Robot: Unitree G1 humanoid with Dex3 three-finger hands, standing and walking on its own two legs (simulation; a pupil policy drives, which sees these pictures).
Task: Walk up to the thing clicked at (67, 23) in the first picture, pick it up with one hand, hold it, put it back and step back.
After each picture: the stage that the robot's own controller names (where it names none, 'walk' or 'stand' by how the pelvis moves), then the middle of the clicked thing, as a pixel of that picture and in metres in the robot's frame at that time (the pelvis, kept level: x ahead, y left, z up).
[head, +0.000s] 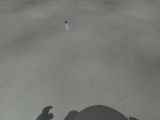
stand; (66, 25) +2.26 +0.71 -0.66
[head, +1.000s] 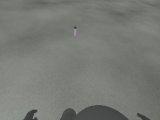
walk; (75, 31) +2.16 +0.36 -0.63
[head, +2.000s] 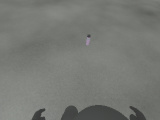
walk; (88, 40) +1.53 +0.03 -0.64
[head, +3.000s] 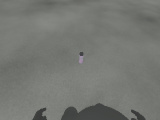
walk; (81, 57) +1.02 +0.12 -0.65
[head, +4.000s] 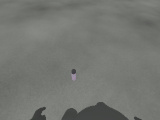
walk; (73, 75) +0.67 +0.20 -0.65
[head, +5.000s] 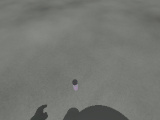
stand; (75, 85) +0.48 +0.18 -0.64
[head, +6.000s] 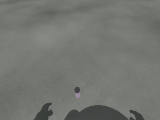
stand; (77, 92) +0.40 +0.16 -0.65
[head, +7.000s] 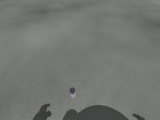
stand; (72, 93) +0.38 +0.20 -0.64
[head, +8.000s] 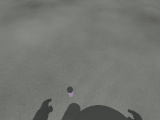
stand; (70, 92) +0.35 +0.21 -0.64
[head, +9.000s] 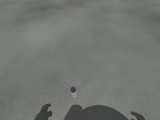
stand; (73, 92) +0.36 +0.20 -0.65
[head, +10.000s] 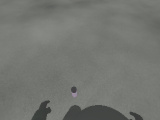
stand; (74, 92) +0.37 +0.17 -0.65
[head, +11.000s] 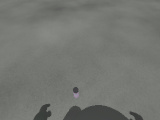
stand; (76, 92) +0.38 +0.16 -0.65
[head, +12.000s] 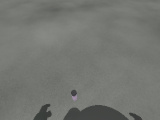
stand; (74, 95) +0.35 +0.17 -0.65
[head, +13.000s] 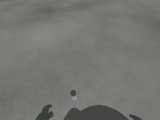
stand; (73, 95) +0.35 +0.19 -0.65
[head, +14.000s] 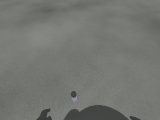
stand; (74, 96) +0.33 +0.18 -0.66
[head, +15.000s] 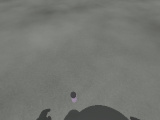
stand; (73, 97) +0.34 +0.18 -0.66
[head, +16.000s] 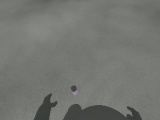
go down; (74, 90) +0.35 +0.18 -0.64
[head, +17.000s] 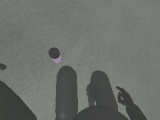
go down; (56, 56) +0.39 +0.27 -0.26
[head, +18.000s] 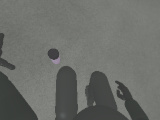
close in; (55, 57) +0.39 +0.27 -0.26
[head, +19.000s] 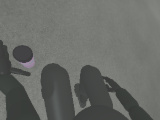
close in; (26, 59) +0.35 +0.32 -0.16
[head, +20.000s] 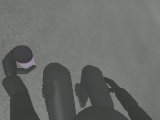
lift; (26, 60) +0.33 +0.32 -0.16
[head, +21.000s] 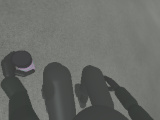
lift; (26, 64) +0.31 +0.32 -0.15
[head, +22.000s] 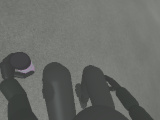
lift; (25, 65) +0.30 +0.33 -0.15
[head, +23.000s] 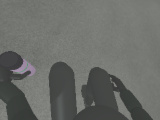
lift; (22, 66) +0.27 +0.38 -0.12
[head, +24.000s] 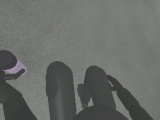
lift; (13, 66) +0.28 +0.39 -0.14
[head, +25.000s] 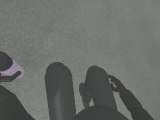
lift; (10, 68) +0.26 +0.41 -0.14
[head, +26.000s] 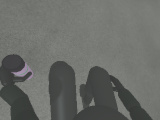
lift; (21, 69) +0.25 +0.38 -0.16
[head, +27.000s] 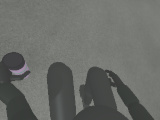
lift; (19, 68) +0.27 +0.38 -0.14
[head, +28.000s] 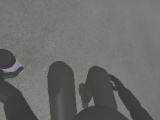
lift; (11, 65) +0.27 +0.41 -0.14
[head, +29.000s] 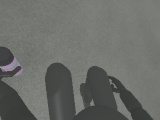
lift; (9, 64) +0.28 +0.42 -0.13
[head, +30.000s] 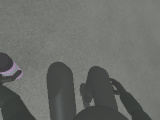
lift; (9, 69) +0.25 +0.42 -0.14
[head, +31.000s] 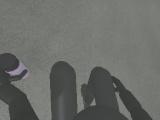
lift; (16, 68) +0.24 +0.41 -0.14
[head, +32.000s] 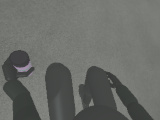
lift; (24, 66) +0.29 +0.36 -0.16
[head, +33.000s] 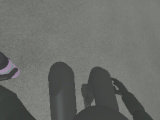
lift; (5, 67) +0.24 +0.45 -0.12
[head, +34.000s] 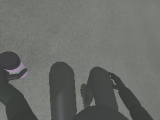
lift; (16, 67) +0.25 +0.41 -0.14
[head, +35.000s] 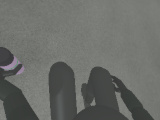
lift; (10, 63) +0.27 +0.43 -0.13
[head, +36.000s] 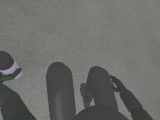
lift; (10, 67) +0.26 +0.42 -0.14
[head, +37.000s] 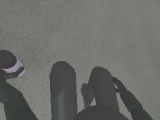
lift; (13, 66) +0.25 +0.42 -0.15
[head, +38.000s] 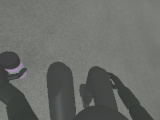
lift; (15, 67) +0.26 +0.40 -0.16
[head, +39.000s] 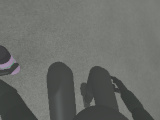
lift; (6, 63) +0.27 +0.44 -0.14
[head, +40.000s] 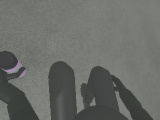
lift; (13, 67) +0.26 +0.42 -0.15
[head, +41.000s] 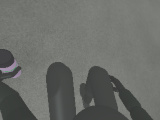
lift; (9, 66) +0.26 +0.43 -0.15
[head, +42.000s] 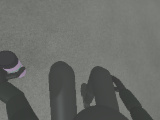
lift; (14, 67) +0.26 +0.42 -0.16
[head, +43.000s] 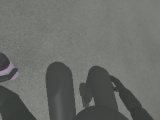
lift; (5, 68) +0.25 +0.44 -0.16
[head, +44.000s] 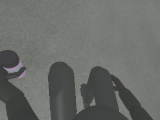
lift; (14, 66) +0.26 +0.41 -0.15
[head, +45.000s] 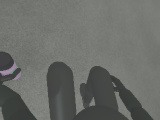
lift; (9, 68) +0.25 +0.43 -0.16
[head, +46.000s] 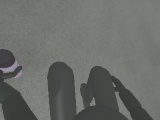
lift; (10, 66) +0.26 +0.43 -0.15
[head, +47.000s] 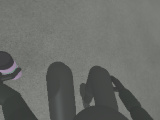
lift; (9, 68) +0.26 +0.43 -0.15
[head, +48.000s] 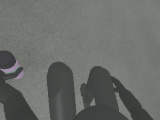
lift; (11, 67) +0.26 +0.42 -0.15
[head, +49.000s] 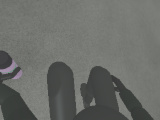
lift; (9, 67) +0.25 +0.43 -0.15
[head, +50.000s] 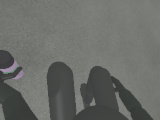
lift; (10, 67) +0.26 +0.43 -0.15
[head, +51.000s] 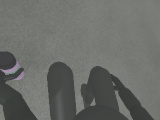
lift; (12, 68) +0.25 +0.42 -0.15
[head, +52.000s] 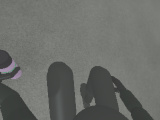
lift; (8, 67) +0.25 +0.43 -0.15
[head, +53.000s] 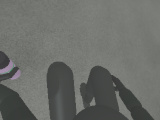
lift; (6, 68) +0.25 +0.44 -0.15
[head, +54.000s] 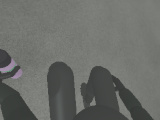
lift; (8, 66) +0.26 +0.43 -0.15
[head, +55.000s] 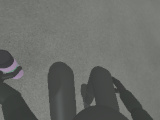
lift; (10, 67) +0.26 +0.43 -0.15
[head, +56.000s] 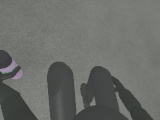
lift; (9, 67) +0.26 +0.43 -0.15
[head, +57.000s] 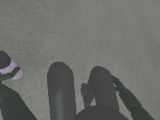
lift; (8, 67) +0.25 +0.43 -0.15
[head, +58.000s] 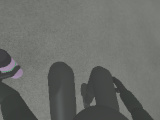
lift; (9, 66) +0.25 +0.44 -0.15
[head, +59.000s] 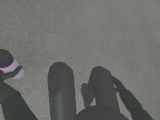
lift; (11, 67) +0.26 +0.43 -0.15
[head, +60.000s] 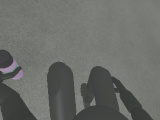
lift; (10, 67) +0.25 +0.43 -0.16
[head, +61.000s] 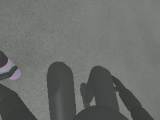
lift; (6, 67) +0.26 +0.44 -0.15
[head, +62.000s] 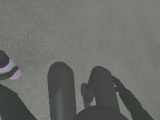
lift; (7, 67) +0.25 +0.44 -0.15
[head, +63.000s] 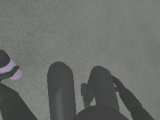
lift; (7, 67) +0.26 +0.44 -0.15
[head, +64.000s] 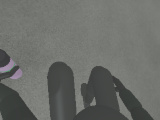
lift; (8, 67) +0.25 +0.44 -0.15
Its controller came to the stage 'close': yes
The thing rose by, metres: 0.05
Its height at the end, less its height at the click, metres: +0.00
